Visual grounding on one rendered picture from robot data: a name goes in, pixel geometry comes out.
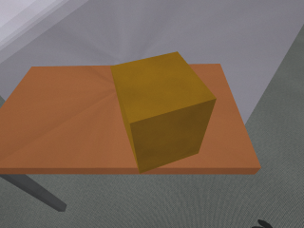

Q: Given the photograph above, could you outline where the carton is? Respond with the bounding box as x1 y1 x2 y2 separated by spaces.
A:
110 51 217 174

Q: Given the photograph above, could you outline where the table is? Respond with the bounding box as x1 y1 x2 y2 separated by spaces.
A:
0 64 261 212

